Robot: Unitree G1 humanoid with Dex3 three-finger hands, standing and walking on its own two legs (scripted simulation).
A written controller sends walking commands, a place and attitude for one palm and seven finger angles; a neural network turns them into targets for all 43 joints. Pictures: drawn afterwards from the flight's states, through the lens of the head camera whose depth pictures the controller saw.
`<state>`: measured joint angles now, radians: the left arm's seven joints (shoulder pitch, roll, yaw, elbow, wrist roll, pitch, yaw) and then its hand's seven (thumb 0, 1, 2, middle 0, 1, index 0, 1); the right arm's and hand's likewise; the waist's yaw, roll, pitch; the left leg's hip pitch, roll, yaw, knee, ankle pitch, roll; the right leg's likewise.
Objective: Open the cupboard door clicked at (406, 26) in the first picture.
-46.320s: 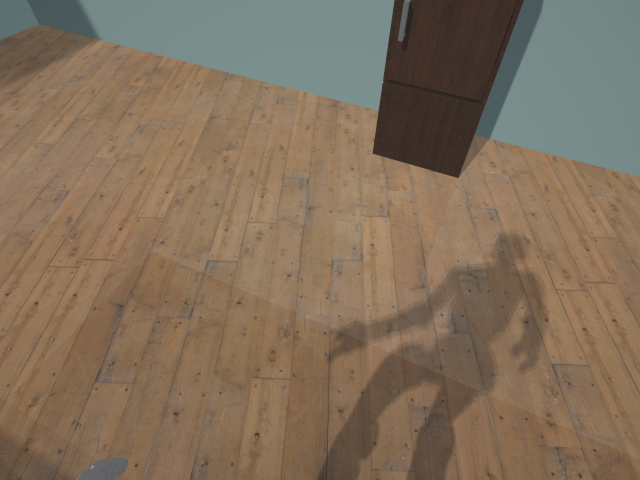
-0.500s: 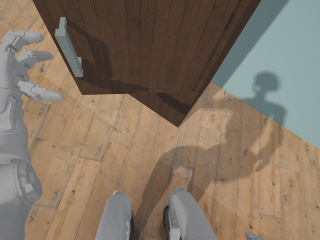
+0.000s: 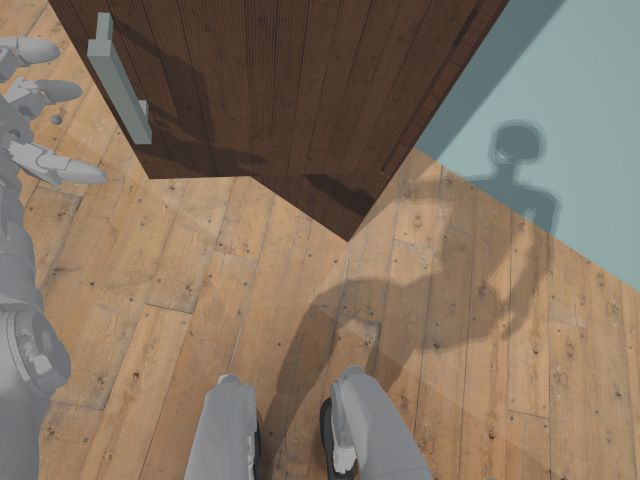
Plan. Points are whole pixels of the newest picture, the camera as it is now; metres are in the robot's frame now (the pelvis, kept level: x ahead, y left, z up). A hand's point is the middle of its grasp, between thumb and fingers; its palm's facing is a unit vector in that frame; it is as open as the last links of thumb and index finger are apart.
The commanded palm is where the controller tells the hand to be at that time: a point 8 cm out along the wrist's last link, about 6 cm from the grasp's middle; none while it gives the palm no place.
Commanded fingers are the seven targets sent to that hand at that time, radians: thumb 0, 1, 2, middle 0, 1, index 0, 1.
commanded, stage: move the hooked fingers beside the handle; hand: left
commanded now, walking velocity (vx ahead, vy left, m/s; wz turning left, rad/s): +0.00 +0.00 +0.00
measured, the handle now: (125, 85) +0.55 +0.20 +0.05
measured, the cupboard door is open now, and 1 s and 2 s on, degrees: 40 40 39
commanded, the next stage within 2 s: slide the fingers in behind the handle in 0.42 s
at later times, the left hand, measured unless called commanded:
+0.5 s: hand (48, 126) +0.49 +0.27 +0.05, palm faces +0.06 -1.00 -0.01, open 14.0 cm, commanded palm +0.48 +0.29 +0.05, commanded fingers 0.00 -0.50 0.30 -0.30 -1.20 -0.30 -1.20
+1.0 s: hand (86, 126) +0.49 +0.23 +0.05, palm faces +0.07 -1.00 +0.00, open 14.0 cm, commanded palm +0.48 +0.25 +0.05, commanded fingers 0.00 -0.50 0.30 -0.30 -1.20 -0.30 -1.20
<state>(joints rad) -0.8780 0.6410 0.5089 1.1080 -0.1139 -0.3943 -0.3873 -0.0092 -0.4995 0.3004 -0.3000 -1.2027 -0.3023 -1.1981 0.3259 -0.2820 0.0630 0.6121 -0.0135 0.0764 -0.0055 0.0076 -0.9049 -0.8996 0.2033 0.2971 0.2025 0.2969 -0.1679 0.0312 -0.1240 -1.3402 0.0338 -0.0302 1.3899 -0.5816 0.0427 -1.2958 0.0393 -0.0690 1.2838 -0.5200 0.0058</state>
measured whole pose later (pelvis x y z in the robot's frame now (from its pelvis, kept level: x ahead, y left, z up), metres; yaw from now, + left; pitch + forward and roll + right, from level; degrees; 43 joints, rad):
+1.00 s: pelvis +0.00 +0.00 +0.01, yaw +1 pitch +28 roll -5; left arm -0.84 0.52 0.43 1.11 -0.11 -0.46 -0.28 -0.01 -0.50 0.30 -0.30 -1.20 -0.30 -1.21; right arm 0.31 -0.27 0.05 0.61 -0.02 0.07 0.01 0.01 -0.91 -0.90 0.20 0.30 0.20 0.30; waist -0.16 0.03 -0.14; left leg -1.29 0.03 -0.03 1.37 -0.57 0.04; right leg -1.25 0.03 -0.06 1.27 -0.51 0.01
